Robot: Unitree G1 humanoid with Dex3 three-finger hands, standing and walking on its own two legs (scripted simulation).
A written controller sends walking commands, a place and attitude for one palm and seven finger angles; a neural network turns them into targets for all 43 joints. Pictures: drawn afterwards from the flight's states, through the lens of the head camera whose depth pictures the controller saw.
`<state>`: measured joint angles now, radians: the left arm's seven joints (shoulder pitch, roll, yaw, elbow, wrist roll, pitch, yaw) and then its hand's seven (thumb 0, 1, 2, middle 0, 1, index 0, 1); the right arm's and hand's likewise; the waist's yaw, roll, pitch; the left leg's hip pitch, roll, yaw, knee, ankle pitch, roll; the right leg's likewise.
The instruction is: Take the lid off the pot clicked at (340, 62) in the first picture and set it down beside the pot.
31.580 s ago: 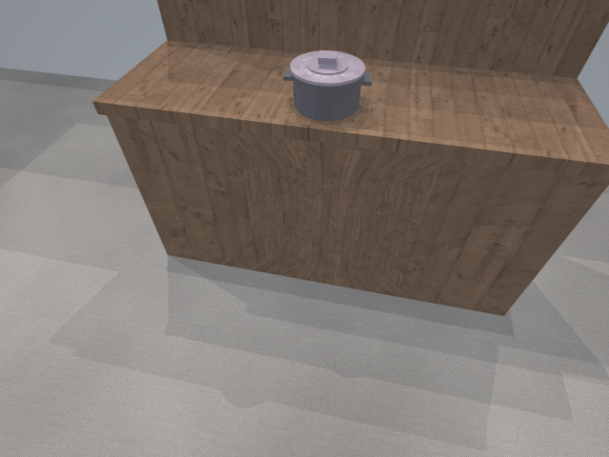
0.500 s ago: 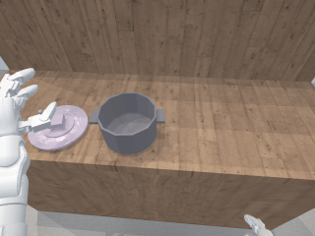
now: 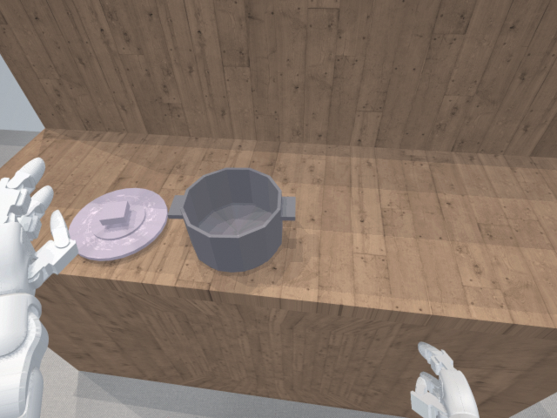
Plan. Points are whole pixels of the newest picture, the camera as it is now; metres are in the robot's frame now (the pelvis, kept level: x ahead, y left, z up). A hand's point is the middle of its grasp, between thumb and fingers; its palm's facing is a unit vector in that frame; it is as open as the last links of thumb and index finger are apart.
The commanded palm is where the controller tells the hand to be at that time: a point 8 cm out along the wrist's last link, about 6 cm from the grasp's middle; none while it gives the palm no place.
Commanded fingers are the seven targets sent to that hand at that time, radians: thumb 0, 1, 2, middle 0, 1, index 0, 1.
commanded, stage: draw the hand back to the body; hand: left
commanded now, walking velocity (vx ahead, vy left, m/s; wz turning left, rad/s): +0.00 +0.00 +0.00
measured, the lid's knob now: (115, 212) +0.47 +0.39 -0.01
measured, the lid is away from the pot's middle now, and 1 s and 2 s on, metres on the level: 0.25 0.25 0.25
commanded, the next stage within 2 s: step back with the hand held close in 0.70 s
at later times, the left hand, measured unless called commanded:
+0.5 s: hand (37, 304) +0.18 +0.28 +0.16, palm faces +0.38 -0.86 -0.33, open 7.4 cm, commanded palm +0.12 +0.32 +0.17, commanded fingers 0.00 0.90 0.90 -0.20 -0.30 -0.20 -0.30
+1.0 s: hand (8, 306) +0.17 +0.30 +0.17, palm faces +0.37 -0.83 -0.41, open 7.4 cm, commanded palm +0.11 +0.33 +0.17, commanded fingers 0.00 0.90 0.90 -0.20 -0.30 -0.20 -0.30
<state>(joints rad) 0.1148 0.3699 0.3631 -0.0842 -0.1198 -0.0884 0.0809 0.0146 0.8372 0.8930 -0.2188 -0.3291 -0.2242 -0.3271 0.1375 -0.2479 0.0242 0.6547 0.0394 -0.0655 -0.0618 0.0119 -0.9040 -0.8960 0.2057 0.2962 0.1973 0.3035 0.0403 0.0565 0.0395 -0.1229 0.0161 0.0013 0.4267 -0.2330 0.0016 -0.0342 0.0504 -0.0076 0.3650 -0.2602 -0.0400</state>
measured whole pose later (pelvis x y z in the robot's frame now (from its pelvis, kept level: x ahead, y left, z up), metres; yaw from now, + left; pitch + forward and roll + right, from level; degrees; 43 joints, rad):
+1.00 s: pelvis -0.02 +0.05 +0.00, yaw +0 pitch -2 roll -2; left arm 0.51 0.38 0.40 -0.54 -0.08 -0.21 0.08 0.02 0.90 0.90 -0.21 -0.30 -0.21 -0.30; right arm 0.16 -0.21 0.04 0.58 0.01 -0.07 -0.03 0.01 -0.90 -0.90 0.21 0.30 0.20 0.30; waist 0.04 0.01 0.07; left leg -0.23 -0.02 0.02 0.49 -0.23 0.06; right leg -0.12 0.01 0.01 0.38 -0.23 0.03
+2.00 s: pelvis -0.15 +0.07 -0.02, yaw -1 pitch +0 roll -6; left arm 0.65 0.47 0.38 -0.71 -0.08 -0.27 0.08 0.02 0.89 0.90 -0.21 -0.30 -0.22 -0.30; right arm 0.20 -0.17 0.01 0.55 0.02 -0.08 -0.04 0.01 -0.90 -0.90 0.21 0.30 0.20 0.30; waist -0.02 0.01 0.04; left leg -0.54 0.04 0.03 0.65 -0.21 0.05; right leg -0.19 0.02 -0.06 0.55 -0.35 0.05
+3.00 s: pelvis -0.33 +0.19 -0.01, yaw -4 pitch +3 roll -3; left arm 0.66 0.50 0.46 -0.68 -0.08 -0.20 0.12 0.02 0.89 0.90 -0.21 -0.30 -0.21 -0.30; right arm 0.22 -0.15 0.01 0.58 -0.01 -0.08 -0.05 0.01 -0.90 -0.90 0.21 0.30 0.20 0.30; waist -0.05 -0.05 0.01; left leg -0.31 -0.05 0.08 0.56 -0.30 0.12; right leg -0.14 0.05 -0.12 0.44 -0.37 -0.07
